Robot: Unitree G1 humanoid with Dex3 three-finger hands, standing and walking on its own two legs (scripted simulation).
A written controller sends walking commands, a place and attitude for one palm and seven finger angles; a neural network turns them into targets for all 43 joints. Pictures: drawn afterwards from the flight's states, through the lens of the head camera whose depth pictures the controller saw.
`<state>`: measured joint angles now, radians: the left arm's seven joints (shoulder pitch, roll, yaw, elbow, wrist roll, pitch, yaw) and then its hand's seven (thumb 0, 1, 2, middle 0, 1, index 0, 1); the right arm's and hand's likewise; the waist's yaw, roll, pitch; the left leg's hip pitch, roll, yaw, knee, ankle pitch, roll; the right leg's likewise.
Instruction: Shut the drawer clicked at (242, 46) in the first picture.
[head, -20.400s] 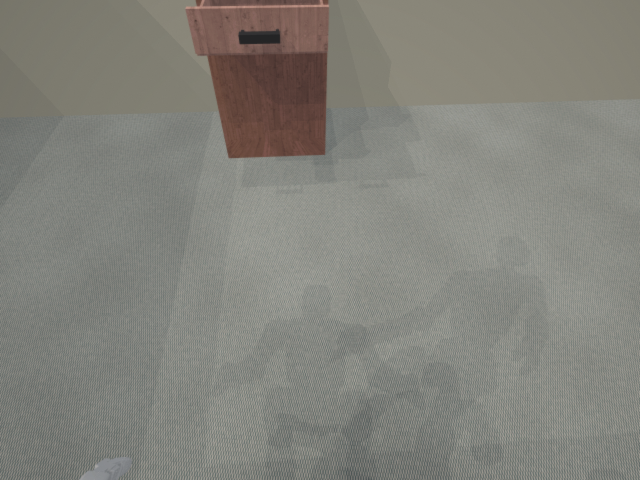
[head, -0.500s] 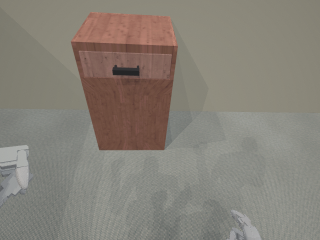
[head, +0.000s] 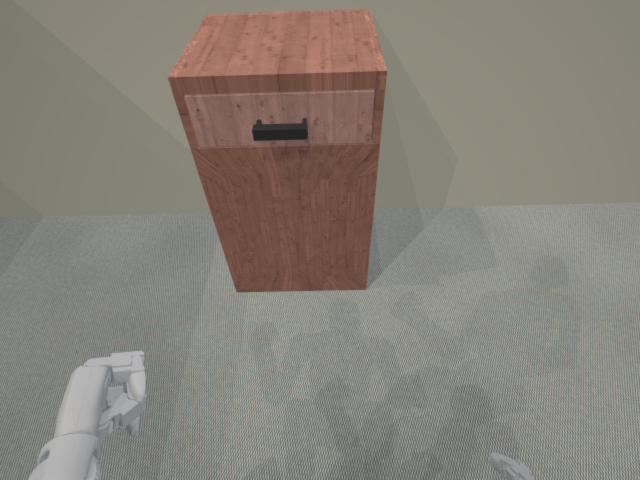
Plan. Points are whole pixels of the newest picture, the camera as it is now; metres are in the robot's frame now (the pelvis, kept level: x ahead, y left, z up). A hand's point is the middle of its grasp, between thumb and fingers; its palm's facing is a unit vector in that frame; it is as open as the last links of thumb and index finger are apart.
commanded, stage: let the arm hang, fingers relaxed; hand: left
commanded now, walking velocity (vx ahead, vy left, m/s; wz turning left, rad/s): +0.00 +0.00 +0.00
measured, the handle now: (281, 127) +0.89 +0.14 -0.02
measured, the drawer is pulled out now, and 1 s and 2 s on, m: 0.00 0.00 0.00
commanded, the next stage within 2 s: look to check the result in 0.98 s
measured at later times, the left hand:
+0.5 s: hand out of the picture -0.04 +0.19 -0.15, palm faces +0.00 -0.97 -0.23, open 5.8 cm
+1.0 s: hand out of the picture +0.00 +0.16 -0.15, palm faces +0.00 -0.98 -0.19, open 7.4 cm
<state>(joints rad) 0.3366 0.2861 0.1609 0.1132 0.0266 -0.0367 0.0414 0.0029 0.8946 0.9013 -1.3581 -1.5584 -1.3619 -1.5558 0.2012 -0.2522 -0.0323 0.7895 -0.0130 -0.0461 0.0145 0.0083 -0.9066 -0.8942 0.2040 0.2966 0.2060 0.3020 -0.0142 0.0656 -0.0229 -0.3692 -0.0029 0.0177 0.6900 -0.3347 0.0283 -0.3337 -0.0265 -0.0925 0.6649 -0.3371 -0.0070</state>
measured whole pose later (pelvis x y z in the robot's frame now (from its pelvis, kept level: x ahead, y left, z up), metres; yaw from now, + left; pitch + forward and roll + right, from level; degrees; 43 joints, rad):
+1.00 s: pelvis +0.00 -0.01 +0.02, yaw -2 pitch -2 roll +0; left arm 0.27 0.13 0.01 1.14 0.01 0.00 0.03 0.01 0.91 0.90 -0.20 -0.30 -0.20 -0.30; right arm 0.32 -0.11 -0.01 1.14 -0.01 0.00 -0.03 0.00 -0.91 -0.89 0.20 0.30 0.20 0.30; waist -0.01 0.01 0.05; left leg -0.20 0.00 0.04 0.42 -0.20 0.02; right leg -0.19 -0.01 -0.07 0.43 -0.21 -0.02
